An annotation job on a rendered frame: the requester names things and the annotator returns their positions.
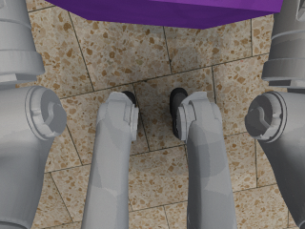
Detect left robot upper arm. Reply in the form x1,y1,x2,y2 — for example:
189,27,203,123
0,85,67,229

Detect left robot forearm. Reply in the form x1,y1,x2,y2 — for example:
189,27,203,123
0,0,45,91

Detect robot left shin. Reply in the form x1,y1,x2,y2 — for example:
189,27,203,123
95,92,132,129

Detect robot shin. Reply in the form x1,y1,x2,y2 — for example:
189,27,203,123
95,92,132,129
176,91,223,130

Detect right robot forearm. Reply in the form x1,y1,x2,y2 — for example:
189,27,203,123
261,0,305,94

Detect right robot upper arm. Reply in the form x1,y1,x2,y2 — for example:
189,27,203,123
244,91,305,229

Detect robot right shin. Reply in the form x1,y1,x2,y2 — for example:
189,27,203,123
176,91,223,130

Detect carton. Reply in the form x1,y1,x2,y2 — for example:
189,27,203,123
45,0,283,30

